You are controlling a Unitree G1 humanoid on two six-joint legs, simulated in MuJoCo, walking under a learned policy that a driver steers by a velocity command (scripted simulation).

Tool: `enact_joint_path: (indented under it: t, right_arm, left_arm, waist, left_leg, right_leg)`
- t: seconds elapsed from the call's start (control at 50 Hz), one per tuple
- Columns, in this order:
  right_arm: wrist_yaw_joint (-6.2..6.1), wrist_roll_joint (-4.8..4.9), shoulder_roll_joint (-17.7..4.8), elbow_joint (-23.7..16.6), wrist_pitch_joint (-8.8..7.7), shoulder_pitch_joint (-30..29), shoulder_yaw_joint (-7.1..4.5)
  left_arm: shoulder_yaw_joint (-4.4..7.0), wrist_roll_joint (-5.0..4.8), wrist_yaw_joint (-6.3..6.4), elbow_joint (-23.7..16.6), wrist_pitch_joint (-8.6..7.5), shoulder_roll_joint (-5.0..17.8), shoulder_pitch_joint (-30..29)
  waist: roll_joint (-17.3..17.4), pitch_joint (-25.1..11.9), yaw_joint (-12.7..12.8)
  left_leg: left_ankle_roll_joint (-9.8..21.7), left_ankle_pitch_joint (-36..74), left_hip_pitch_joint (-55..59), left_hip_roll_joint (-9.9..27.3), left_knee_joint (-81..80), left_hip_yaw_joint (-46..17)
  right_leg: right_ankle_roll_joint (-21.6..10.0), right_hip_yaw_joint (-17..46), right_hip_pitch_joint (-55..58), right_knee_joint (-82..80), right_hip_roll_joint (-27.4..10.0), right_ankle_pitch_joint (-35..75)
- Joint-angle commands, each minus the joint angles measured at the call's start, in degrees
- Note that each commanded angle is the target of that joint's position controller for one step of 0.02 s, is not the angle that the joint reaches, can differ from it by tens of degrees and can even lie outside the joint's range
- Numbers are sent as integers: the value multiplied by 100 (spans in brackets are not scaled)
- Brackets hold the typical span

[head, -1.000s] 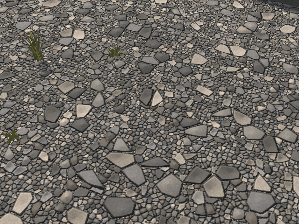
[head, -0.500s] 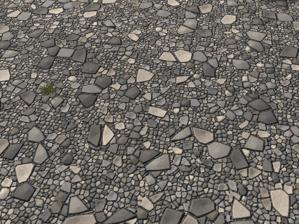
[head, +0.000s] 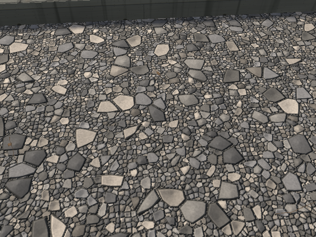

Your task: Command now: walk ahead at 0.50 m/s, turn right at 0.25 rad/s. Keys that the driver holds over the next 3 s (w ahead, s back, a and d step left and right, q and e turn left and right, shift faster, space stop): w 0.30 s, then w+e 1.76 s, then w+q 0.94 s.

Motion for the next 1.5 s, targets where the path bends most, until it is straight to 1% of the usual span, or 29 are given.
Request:
enact_joint_path:
  t: [0.02,0.16,0.24,0.26,0.28,0.3,0.32,0.34,0.38,0.46,0.56,0.66,0.72,0.74,0.76,0.78,0.82,0.84,0.9,1.16,1.2,1.24,1.26,1.28,1.3,1.32,1.36,1.4,1.5]
  right_arm:
    - [-29,67,-927,-280,-83,-244,-205]
    - [-49,191,-1193,87,93,319,-237]
    - [-105,238,-1256,186,211,243,-235]
    - [-124,158,-1054,136,202,245,-143]
    - [-106,19,-507,-105,119,604,52]
    - [-94,60,-548,-57,8,631,69]
    - [-49,195,-1022,-179,-68,236,-73]
    - [-37,220,-1028,-279,-112,-151,-71]
    - [-73,41,-946,-281,-88,-288,-102]
    - [-80,-36,-673,-333,53,-383,-57]
    - [-21,-12,-475,-656,-4,-1587,40]
    - [63,71,-722,-855,-85,-2079,-21]
    - [39,62,-917,-705,-141,-1464,-133]
    - [-5,3,-1114,-586,-165,-832,-228]
    - [-57,-41,-1474,-492,-150,111,-320]
    - [-17,-49,-1757,-330,-53,331,-400]
    - [-19,47,-850,-476,-19,-117,-188]
    - [-15,-6,-758,-490,-11,-405,-150]
    - [-44,-60,-579,-375,-43,-691,-126]
    - [-136,159,-1279,58,121,-217,-373]
    - [-158,222,-1454,60,196,-246,-430]
    - [-190,268,-1464,19,280,-351,-425]
    - [-210,111,-1202,-54,266,-232,-315]
    - [-142,-140,-358,-430,137,254,-36]
    - [-74,68,-804,-460,-68,-276,-84]
    - [-34,280,-1107,-633,-178,-810,-165]
    - [-102,67,-1023,-549,-252,-828,-154]
    - [-91,-4,-1044,-508,-135,-660,-197]
    - [-101,-77,-687,-707,26,-1310,-105]
  left_arm:
    - [-28,60,-54,-464,-123,111,-273]
    - [-72,-29,-220,-713,-245,149,-1356]
    - [147,40,-213,-451,-252,555,-400]
    - [287,60,-154,-211,-229,852,510]
    - [406,172,-86,-137,-181,1454,1194]
    - [344,66,-103,-88,-170,1264,1311]
    - [219,24,-133,-91,-197,962,971]
    - [160,23,-147,-129,-212,791,633]
    - [82,103,-185,-176,-249,528,100]
    - [138,53,-120,-83,-320,601,36]
    - [234,-5,29,181,-266,842,526]
    - [268,-74,87,388,-187,885,926]
    - [258,-31,105,402,-90,798,888]
    - [174,2,89,356,-83,569,873]
    - [45,129,91,205,-88,217,939]
    - [-23,-82,80,35,-168,-22,1664]
    - [179,-155,92,125,-138,822,900]
    - [181,-112,103,107,-105,743,691]
    - [177,-92,36,12,-6,423,527]
    - [55,-43,-309,-738,23,193,-1159]
    - [149,-8,-326,-776,55,381,-990]
    - [406,-16,-276,-447,100,795,314]
    - [609,-54,-164,-167,161,1240,1344]
    - [660,-121,-124,-241,110,1906,1052]
    - [508,-75,-171,-458,-11,1439,1160]
    - [396,-17,-201,-373,-118,1109,970]
    - [293,-2,-186,-420,-176,820,284]
    - [227,88,-143,-546,-188,670,-45]
    - [274,23,31,-330,-208,852,299]
  waist:
    - [679,-16,97]
    - [745,185,-215]
    - [711,-397,505]
    - [546,-1012,910]
    - [-687,-1859,910]
    - [-1208,-2282,902]
    - [-805,-1456,865]
    - [-567,-874,742]
    - [-240,-326,372]
    - [-183,-170,127]
    - [-98,89,488]
    - [-155,120,558]
    - [-310,-134,213]
    - [-187,-631,-86]
    - [609,-1564,-402]
    - [2480,-2046,2]
    - [1108,-830,-206]
    - [739,-523,-70]
    - [968,-123,175]
    - [584,369,-133]
    - [722,155,91]
    - [646,-575,874]
    - [102,-1106,1278]
    - [-1504,-1509,482]
    - [-770,-2179,910]
    - [-422,-1330,954]
    - [113,-597,469]
    - [-64,-470,181]
    - [7,-110,320]
  left_leg:
    - [1085,1077,472,1551,-1183,-1297]
    - [817,1340,731,1585,-1072,-732]
    - [489,3238,859,1446,344,-349]
    - [275,2886,181,1170,1556,-107]
    - [-140,632,-1930,429,3810,180]
    - [-186,-2164,-2863,54,4893,-555]
    - [-122,-1939,-3438,407,5282,-739]
    - [-59,-1436,-3486,646,5117,-598]
    - [-120,-719,-2960,922,4429,-599]
    - [-400,-101,-2542,875,3553,-554]
    - [-533,1485,-2136,537,1551,-553]
    - [-395,1420,-1733,391,794,-774]
    - [-147,793,-749,308,495,-580]
    - [66,734,330,561,501,-727]
    - [369,579,1867,1624,648,-1767]
    - [1161,-951,3192,2653,-78,-4370]
    - [817,-1597,2131,2315,-399,-3415]
    - [733,-836,1502,2078,-503,-2762]
    - [727,277,556,1709,-922,-1582]
    - [561,1906,1263,1841,-1042,539]
    - [445,3542,1506,1859,-382,751]
    - [211,4610,1099,1611,1501,1065]
    - [-52,3072,-259,1373,3244,1078]
    - [-394,-2126,-2790,212,5233,621]
    - [-310,-2361,-3363,144,5856,-701]
    - [-182,-1752,-3804,391,5761,-707]
    - [-156,-919,-3184,800,4780,-721]
    - [-247,-571,-2572,905,4334,-759]
    - [-618,664,-2561,665,2769,-600]
  right_leg:
    - [58,11,-598,-902,-314,666]
    - [-44,-364,92,-2640,-63,1572]
    - [-464,-668,1848,-3267,298,1309]
    - [-671,-350,3258,-3146,1,1354]
    - [-1435,2020,5341,-3270,-1515,763]
    - [-1840,3747,5560,-4106,-1990,58]
    - [-1639,3215,4971,-4237,-1761,-295]
    - [-1494,2473,4242,-4319,-1479,-29]
    - [-1364,1705,3009,-4647,-1039,946]
    - [-1529,1174,2246,-5065,-811,1668]
    - [-1249,778,1978,-5029,-532,1499]
    - [-1081,1305,2420,-4514,-774,1065]
    - [-877,1487,2507,-3764,-652,1453]
    - [-702,1278,2212,-2876,-290,1559]
    - [-467,759,1369,-1134,177,322]
    - [-183,293,-567,542,705,-1759]
    - [-104,485,-1248,1292,115,-958]
    - [-58,367,-1012,1181,-86,-541]
    - [-13,245,-528,673,-414,-24]
    - [-229,-532,-345,-2238,-254,1469]
    - [-451,-818,176,-2348,54,890]
    - [-799,-1082,2041,-2747,563,959]
    - [-1094,-226,3837,-2842,194,973]
    - [-2112,3073,5416,-3468,-1267,-173]
    - [-2305,4338,5594,-4301,-1627,-1023]
    - [-1999,3565,5064,-4429,-1497,-570]
    - [-1658,2350,3547,-4411,-1024,687]
    - [-1620,1921,2777,-4632,-785,1454]
    - [-1518,1239,2120,-4780,-432,1968]
Next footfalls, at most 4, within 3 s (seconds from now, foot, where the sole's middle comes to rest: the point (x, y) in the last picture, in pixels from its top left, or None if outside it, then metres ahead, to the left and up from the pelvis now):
0.26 right None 0.30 -0.15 -0.78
0.74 left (145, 213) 0.59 0.04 -0.78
1.26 right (220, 178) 0.75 -0.31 -0.78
1.76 left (215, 121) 1.10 -0.35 -0.78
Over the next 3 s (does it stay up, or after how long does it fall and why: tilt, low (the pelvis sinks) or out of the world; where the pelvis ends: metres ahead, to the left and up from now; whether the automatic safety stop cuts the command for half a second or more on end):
stays up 1.31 -0.83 0.00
